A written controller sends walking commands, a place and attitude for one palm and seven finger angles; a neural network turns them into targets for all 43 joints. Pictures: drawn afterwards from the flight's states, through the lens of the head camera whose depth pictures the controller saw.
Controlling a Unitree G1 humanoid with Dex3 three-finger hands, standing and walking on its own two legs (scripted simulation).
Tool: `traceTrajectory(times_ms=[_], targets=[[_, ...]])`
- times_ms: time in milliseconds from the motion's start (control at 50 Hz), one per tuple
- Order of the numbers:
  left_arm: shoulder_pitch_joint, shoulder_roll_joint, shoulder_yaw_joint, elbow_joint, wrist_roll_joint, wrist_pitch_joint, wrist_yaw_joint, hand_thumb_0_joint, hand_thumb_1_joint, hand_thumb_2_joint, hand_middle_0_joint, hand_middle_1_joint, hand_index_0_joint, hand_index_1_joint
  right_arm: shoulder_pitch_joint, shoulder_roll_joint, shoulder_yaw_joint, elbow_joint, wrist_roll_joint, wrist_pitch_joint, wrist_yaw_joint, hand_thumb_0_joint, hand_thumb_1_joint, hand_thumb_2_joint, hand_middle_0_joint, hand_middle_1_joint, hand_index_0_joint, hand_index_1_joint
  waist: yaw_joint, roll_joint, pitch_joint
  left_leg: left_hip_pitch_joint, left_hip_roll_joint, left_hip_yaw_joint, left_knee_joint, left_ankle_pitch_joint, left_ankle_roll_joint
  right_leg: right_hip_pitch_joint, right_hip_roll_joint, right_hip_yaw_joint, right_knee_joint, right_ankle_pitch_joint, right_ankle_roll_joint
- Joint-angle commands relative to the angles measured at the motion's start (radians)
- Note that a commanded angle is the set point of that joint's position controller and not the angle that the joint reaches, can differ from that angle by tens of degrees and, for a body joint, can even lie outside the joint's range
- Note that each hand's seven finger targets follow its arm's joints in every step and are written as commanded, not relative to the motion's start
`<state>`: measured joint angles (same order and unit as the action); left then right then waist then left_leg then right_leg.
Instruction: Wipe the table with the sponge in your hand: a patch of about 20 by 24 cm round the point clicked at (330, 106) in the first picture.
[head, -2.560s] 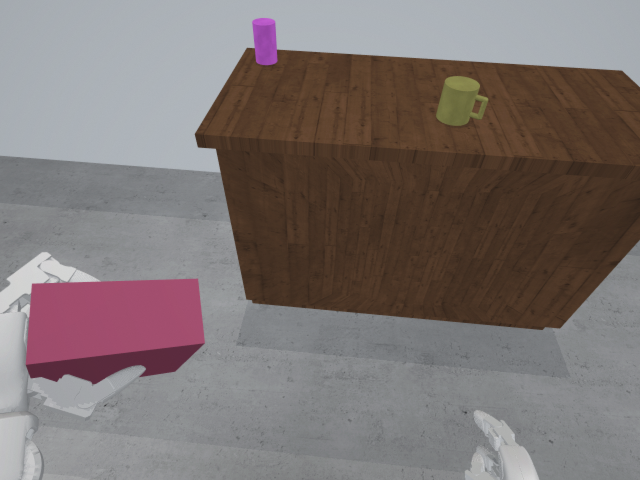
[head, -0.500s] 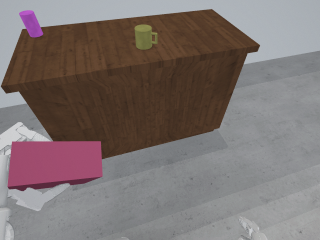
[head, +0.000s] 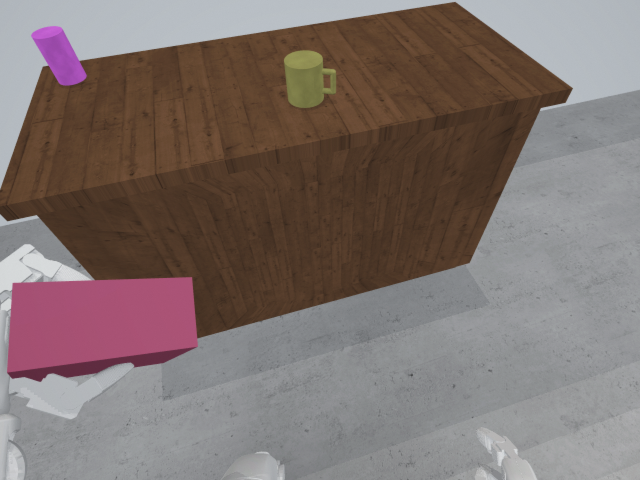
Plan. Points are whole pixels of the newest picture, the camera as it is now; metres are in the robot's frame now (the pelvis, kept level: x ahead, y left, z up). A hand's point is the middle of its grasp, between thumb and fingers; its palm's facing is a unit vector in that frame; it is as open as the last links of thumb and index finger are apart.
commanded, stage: take the last steps up to it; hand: left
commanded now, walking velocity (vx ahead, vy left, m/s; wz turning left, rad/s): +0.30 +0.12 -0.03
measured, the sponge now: (130, 328) +0.23 +0.20 +0.14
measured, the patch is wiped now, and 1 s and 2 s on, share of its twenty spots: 0.00 0.00 0.00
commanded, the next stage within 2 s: come to a stop and stand still in 1.16 s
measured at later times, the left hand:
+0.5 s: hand (119, 216) +0.34 +0.24 +0.17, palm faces +0.38 -0.79 -0.47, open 10.1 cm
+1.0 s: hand (133, 146) +0.46 +0.27 +0.18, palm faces +0.35 -0.84 -0.41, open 10.1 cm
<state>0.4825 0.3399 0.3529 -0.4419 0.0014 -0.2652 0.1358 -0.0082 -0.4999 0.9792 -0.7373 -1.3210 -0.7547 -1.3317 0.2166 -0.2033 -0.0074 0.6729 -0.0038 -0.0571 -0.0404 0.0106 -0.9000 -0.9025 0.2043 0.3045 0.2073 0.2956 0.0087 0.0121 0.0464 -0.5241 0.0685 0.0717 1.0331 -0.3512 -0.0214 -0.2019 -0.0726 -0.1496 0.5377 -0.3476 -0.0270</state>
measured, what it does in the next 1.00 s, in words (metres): walks ahead: left foot, then right foot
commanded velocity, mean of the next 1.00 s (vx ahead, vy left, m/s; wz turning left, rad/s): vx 0.25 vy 0.10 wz -0.01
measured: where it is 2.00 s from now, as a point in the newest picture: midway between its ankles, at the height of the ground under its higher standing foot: (322, 465)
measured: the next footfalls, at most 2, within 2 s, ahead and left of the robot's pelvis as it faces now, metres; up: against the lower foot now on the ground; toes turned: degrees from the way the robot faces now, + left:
left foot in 0.14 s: +0.15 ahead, +0.17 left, +0.00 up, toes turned +8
right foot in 0.42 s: +0.17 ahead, -0.07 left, +0.00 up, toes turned -12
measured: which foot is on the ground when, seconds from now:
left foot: up 0.00-0.12, down 0.14-0.42, up 0.44-0.78, down 0.80-1.00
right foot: down 0.00-0.14, up 0.16-0.40, down 0.42-0.80, up 0.82-1.00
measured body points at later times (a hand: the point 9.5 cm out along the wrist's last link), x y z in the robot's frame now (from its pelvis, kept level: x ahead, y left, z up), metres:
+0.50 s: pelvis +0.12 +0.01 -0.01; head +0.14 -0.02 +0.43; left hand +0.32 +0.28 +0.20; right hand +0.26 -0.21 -0.13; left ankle +0.10 +0.15 -0.69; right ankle +0.13 -0.06 -0.74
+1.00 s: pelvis +0.23 +0.04 -0.01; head +0.25 +0.04 +0.44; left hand +0.43 +0.31 +0.20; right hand +0.39 -0.18 -0.09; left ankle +0.28 +0.16 -0.74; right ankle +0.21 -0.07 -0.70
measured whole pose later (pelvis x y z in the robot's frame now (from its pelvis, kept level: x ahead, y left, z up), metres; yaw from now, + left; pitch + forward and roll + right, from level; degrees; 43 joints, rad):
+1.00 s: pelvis +0.23 +0.04 -0.01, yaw -3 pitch +0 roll +0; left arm 0.45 0.37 0.37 -0.51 -0.02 -0.23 0.15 -0.01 -0.50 0.98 -0.74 -1.32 -0.76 -1.33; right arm 0.19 -0.14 0.01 0.59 0.01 -0.11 -0.04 0.01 -0.90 -0.90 0.20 0.30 0.20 0.30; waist -0.01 -0.01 0.04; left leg -0.32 0.08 0.15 0.56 -0.23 0.01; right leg -0.39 -0.07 -0.11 0.88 -0.47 0.03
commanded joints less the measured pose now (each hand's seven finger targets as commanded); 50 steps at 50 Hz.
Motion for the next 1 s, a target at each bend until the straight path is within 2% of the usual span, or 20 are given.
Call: traceTrajectory(times_ms=[0, 80, 100, 120, 160, 260, 360, 380, 400, 420, 440, 480, 540, 640, 720, 740, 780, 820, 920, 980], targets=[[-0.082, 0.182, 0.118, -0.241, -0.008, -0.063, 0.036, 0.0, 0.1, 1.3, -1.2, -1.6, -1.2, -1.6, -0.107, -0.066, -0.029, -0.201, -0.005, -0.067, -0.011, 0.0, -0.9, -0.9, 0.2, 0.3, 0.2, 0.3, 0.019, -0.171, -0.125, 0.072, -0.008, 0.098, -0.348, 0.051, 0.017, 0.143, -0.222, 0.179, -0.133, 0.595, -0.105], [-0.11, 0.2, 0.125, -0.317, -0.01, -0.062, 0.057, 0.0, 0.1, 1.3, -1.2, -1.6, -1.2, -1.6, -0.059, -0.086, -0.054, -0.216, -0.002, -0.087, -0.034, 0.0, -0.9, -0.9, 0.2, 0.3, 0.2, 0.3, -0.022, -0.043, -0.212, 0.44, -0.048, 0.148, -0.603, 0.231, 0.04, 0.042, -0.13, 0.099, 0.126, 0.506, -0.029], [-0.12, 0.199, 0.129, -0.337, -0.018, -0.069, 0.058, 0.0, 0.1, 1.3, -1.2, -1.6, -1.2, -1.6, -0.05, -0.114, -0.066, -0.221, 0.004, -0.086, -0.034, 0.0, -0.9, -0.9, 0.2, 0.3, 0.2, 0.3, -0.033, 0.123, -0.255, 0.583, 0.078, -0.023, -0.618, 0.299, 0.099, -0.099, -0.066, 0.055, 0.318, 0.331, 0.01], [-0.107, 0.19, 0.125, -0.334, -0.025, -0.074, 0.057, 0.0, 0.1, 1.3, -1.2, -1.6, -1.2, -1.6, -0.048, -0.134, -0.075, -0.222, 0.009, -0.087, -0.027, 0.0, -0.9, -0.9, 0.2, 0.3, 0.2, 0.3, -0.029, 0.293, -0.266, 0.684, 0.295, -0.339, -0.637, 0.484, 0.208, -0.313, 0.024, 0.03, 0.549, -0.19, 0.043], [-0.101, 0.231, 0.158, -0.256, -0.026, -0.06, 0.043, 0.0, 0.1, 1.3, -1.2, -1.6, -1.2, -1.6, -0.065, -0.116, -0.065, -0.205, 0.01, -0.086, -0.021, 0.0, -0.9, -0.9, 0.2, 0.3, 0.2, 0.3, -0.029, 0.235, -0.177, 0.518, 0.376, -0.471, -0.719, 0.248, 0.316, -0.441, -0.013, 0.143, 0.718, -0.289, 0.038], [-0.003, 0.187, 0.152, -0.338, -0.038, -0.054, 0.036, 0.0, 0.1, 1.3, -1.2, -1.6, -1.2, -1.6, -0.076, -0.102, -0.054, -0.194, 0.015, -0.111, -0.018, 0.0, -0.9, -0.9, 0.2, 0.3, 0.2, 0.3, -0.004, 0.246, -0.145, 0.329, 0.239, -0.133, -0.718, 0.215, 0.217, -0.271, -0.027, 0.054, 0.398, -0.099, 0.048], [-0.037, 0.164, 0.127, -0.223, -0.031, -0.02, 0.037, 0.0, 0.1, 1.3, -1.2, -1.6, -1.2, -1.6, -0.072, -0.106, -0.044, -0.188, 0.016, -0.101, -0.035, 0.0, -0.9, -0.9, 0.2, 0.3, 0.2, 0.3, -0.005, 0.135, -0.137, 0.171, 0.172, -0.006, -0.556, -0.008, 0.116, 0.046, 0.036, -0.033, 0.012, 0.035, 0.051], [-0.057, 0.182, 0.134, -0.196, -0.024, -0.015, 0.038, 0.0, 0.1, 1.3, -1.2, -1.6, -1.2, -1.6, -0.072, -0.097, -0.044, -0.186, 0.017, -0.094, -0.037, 0.0, -0.9, -0.9, 0.2, 0.3, 0.2, 0.3, 0.0, 0.007, -0.132, 0.096, 0.116, 0.036, -0.392, -0.059, 0.088, 0.102, -0.029, 0.092, -0.09, 0.003, 0.018], [-0.077, 0.222, 0.155, -0.174, -0.019, -0.01, 0.041, 0.0, 0.1, 1.3, -1.2, -1.6, -1.2, -1.6, -0.075, -0.075, -0.04, -0.195, 0.018, -0.083, -0.036, 0.0, -0.9, -0.9, 0.2, 0.3, 0.2, 0.3, 0.002, -0.267, -0.13, -0.09, -0.005, 0.104, -0.112, -0.151, 0.043, 0.177, -0.235, 0.48, -0.215, -0.017, -0.085], [-0.109, 0.23, 0.168, -0.158, -0.035, 0.002, 0.041, 0.0, 0.1, 1.3, -1.2, -1.6, -1.2, -1.6, -0.108, -0.098, -0.044, -0.207, 0.014, -0.089, -0.024, 0.0, -0.9, -0.9, 0.2, 0.3, 0.2, 0.3, 0.02, -0.37, -0.117, -0.208, -0.04, 0.006, 0.108, -0.193, 0.022, 0.19, -0.372, 0.731, -0.302, -0.011, -0.145], [-0.142, 0.223, 0.145, -0.172, -0.038, -0.012, 0.034, 0.0, 0.1, 1.3, -1.2, -1.6, -1.2, -1.6, -0.104, -0.103, -0.046, -0.184, 0.009, -0.089, -0.016, 0.0, -0.9, -0.9, 0.2, 0.3, 0.2, 0.3, -0.002, -0.303, -0.078, -0.236, -0.009, -0.083, 0.223, -0.123, 0.009, 0.176, -0.388, 0.715, -0.304, 0.04, -0.171], [-0.109, 0.213, 0.147, -0.165, -0.027, -0.036, 0.022, 0.0, 0.1, 1.3, -1.2, -1.6, -1.2, -1.6, -0.098, -0.084, -0.024, -0.15, 0.005, -0.072, -0.015, 0.0, -0.9, -0.9, 0.2, 0.3, 0.2, 0.3, -0.009, -0.135, -0.077, -0.236, 0.025, -0.091, 0.268, -0.023, -0.009, 0.175, -0.316, 0.44, -0.23, 0.311, -0.143], [-0.131, 0.207, 0.126, -0.215, -0.009, -0.061, 0.023, 0.0, 0.1, 1.3, -1.2, -1.6, -1.2, -1.6, -0.115, -0.089, -0.03, -0.163, 0.003, -0.064, -0.018, 0.0, -0.9, -0.9, 0.2, 0.3, 0.2, 0.3, -0.014, -0.123, -0.103, -0.153, 0.042, -0.052, 0.076, 0.006, -0.008, 0.171, -0.27, 0.227, -0.179, 0.623, -0.113], [-0.029, 0.204, 0.144, -0.285, -0.016, -0.06, 0.05, 0.0, 0.1, 1.3, -1.2, -1.6, -1.2, -1.6, -0.09, -0.063, -0.037, -0.22, -0.003, -0.07, -0.015, 0.0, -0.9, -0.9, 0.2, 0.3, 0.2, 0.3, 0.019, -0.166, -0.172, 0.084, -0.009, 0.088, -0.351, 0.067, 0.017, 0.188, -0.228, 0.151, -0.14, 0.603, -0.109], [-0.05, 0.201, 0.145, -0.275, -0.026, -0.044, 0.061, 0.0, 0.1, 1.3, -1.2, -1.6, -1.2, -1.6, -0.053, -0.09, -0.057, -0.229, 0.002, -0.063, -0.026, 0.0, -0.9, -0.9, 0.2, 0.3, 0.2, 0.3, -0.013, -0.111, -0.164, 0.315, -0.037, 0.128, -0.575, 0.212, 0.022, 0.094, -0.176, 0.119, -0.024, 0.437, -0.057], [-0.071, 0.193, 0.132, -0.271, -0.027, -0.048, 0.058, 0.0, 0.1, 1.3, -1.2, -1.6, -1.2, -1.6, -0.043, -0.098, -0.061, -0.229, 0.007, -0.06, -0.031, 0.0, -0.9, -0.9, 0.2, 0.3, 0.2, 0.3, -0.025, -0.036, -0.174, 0.424, -0.013, 0.096, -0.615, 0.231, 0.043, 0.022, -0.138, 0.096, 0.102, 0.404, -0.029], [-0.127, 0.191, 0.129, -0.275, -0.037, -0.062, 0.053, 0.0, 0.1, 1.3, -1.2, -1.6, -1.2, -1.6, -0.049, -0.127, -0.068, -0.242, 0.018, -0.061, -0.024, 0.0, -0.9, -0.9, 0.2, 0.3, 0.2, 0.3, -0.021, 0.251, -0.199, 0.586, 0.297, -0.361, -0.67, 0.469, 0.216, -0.294, 0.036, 0.042, 0.479, -0.247, 0.038], [-0.113, 0.244, 0.157, -0.224, -0.035, -0.056, 0.037, 0.0, 0.1, 1.3, -1.2, -1.6, -1.2, -1.6, -0.078, -0.113, -0.059, -0.221, 0.011, -0.07, -0.028, 0.0, -0.9, -0.9, 0.2, 0.3, 0.2, 0.3, -0.013, 0.277, -0.14, 0.443, 0.369, -0.472, -0.741, 0.185, 0.297, -0.378, -0.003, 0.147, 0.64, -0.277, 0.038], [-0.052, 0.188, 0.126, -0.347, -0.031, -0.044, 0.028, 0.0, 0.1, 1.3, -1.2, -1.6, -1.2, -1.6, -0.083, -0.112, -0.049, -0.203, 0.017, -0.097, -0.014, 0.0, -0.9, -0.9, 0.2, 0.3, 0.2, 0.3, 0.001, 0.234, -0.121, 0.238, 0.212, -0.123, -0.74, 0.116, 0.191, -0.172, 0.0, 0.037, 0.362, -0.095, 0.054], [-0.034, 0.168, 0.117, -0.312, -0.036, -0.026, 0.036, 0.0, 0.1, 1.3, -1.2, -1.6, -1.2, -1.6, -0.065, -0.107, -0.039, -0.198, 0.012, -0.105, -0.022, 0.0, -0.9, -0.9, 0.2, 0.3, 0.2, 0.3, -0.007, 0.228, -0.139, 0.237, 0.2, -0.098, -0.7, 0.097, 0.164, -0.077, 0.04, -0.016, 0.173, -0.079, 0.06]])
